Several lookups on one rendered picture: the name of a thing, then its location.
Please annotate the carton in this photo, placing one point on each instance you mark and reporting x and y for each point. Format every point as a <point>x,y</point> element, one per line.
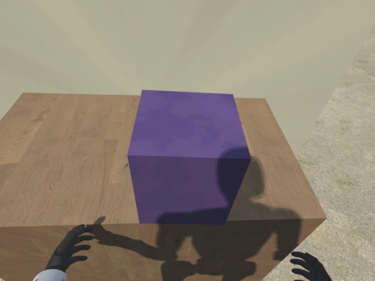
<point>187,157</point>

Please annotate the left robot forearm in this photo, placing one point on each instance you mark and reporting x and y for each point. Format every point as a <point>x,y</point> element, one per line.
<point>51,275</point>

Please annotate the right robot hand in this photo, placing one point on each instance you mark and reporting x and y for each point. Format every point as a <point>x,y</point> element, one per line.
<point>310,263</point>

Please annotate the left robot hand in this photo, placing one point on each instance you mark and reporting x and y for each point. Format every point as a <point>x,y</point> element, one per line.
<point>61,258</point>

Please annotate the pedestal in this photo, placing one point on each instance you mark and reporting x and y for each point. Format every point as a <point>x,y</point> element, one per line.
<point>63,163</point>

